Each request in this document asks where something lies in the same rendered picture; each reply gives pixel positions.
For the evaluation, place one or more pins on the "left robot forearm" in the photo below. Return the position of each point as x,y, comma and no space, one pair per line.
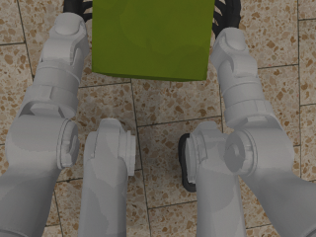
59,72

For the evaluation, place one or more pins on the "right robot forearm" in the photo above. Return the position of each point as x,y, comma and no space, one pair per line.
240,84

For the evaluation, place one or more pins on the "right robot thigh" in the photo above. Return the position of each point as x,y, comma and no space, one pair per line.
220,210

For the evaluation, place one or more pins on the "robot left shin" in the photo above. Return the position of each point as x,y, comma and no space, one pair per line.
91,140

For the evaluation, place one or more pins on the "carton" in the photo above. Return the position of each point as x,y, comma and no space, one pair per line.
164,40

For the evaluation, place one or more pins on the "robot left upper arm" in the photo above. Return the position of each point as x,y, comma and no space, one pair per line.
38,149

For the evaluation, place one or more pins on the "robot right upper arm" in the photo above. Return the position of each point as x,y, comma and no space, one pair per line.
263,157

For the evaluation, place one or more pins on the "right robot hand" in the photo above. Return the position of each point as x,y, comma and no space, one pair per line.
230,15

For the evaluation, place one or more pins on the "left robot hand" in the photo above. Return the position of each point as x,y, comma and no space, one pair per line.
78,7

